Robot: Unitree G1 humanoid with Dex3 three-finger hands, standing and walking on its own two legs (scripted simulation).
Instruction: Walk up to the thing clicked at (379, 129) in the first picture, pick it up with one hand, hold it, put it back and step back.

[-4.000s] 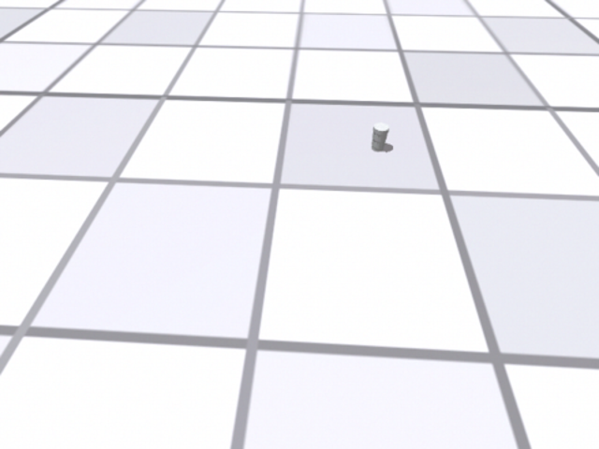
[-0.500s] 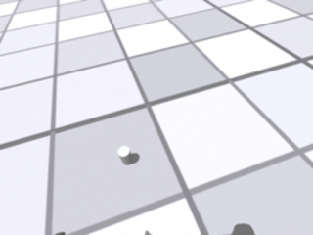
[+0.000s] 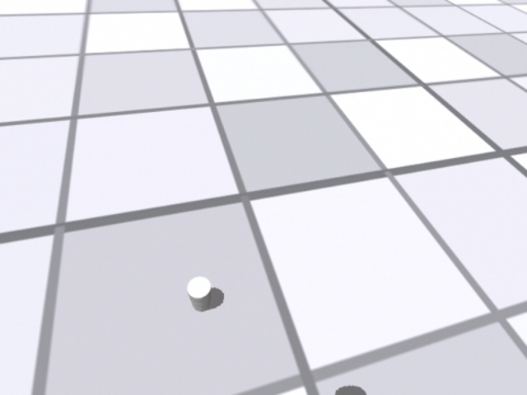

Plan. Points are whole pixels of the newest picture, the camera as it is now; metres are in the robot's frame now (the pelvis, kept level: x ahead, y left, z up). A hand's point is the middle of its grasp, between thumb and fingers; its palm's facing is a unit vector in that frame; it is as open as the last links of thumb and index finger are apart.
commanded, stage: walk up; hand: left
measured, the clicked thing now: (200, 295) +0.60 +0.18 -0.70
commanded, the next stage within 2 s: none
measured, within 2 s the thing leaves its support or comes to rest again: neither
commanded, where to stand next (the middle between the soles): +0.24 -0.02 m, yaw -2 degrees
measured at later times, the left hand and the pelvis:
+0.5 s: hand (122, 360) +0.22 +0.23 -0.12, palm faces -0.06 -0.91 -0.42, open 7.4 cm; pelvis +0.13 -0.03 +0.00, yaw -3 degrees
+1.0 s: hand out of the picture +0.18 +0.25 -0.17, palm faces -0.06 -0.94 -0.35, open 7.4 cm; pelvis +0.13 -0.01 -0.01, yaw -2 degrees
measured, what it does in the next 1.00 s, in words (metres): walks ahead: right foot, then left foot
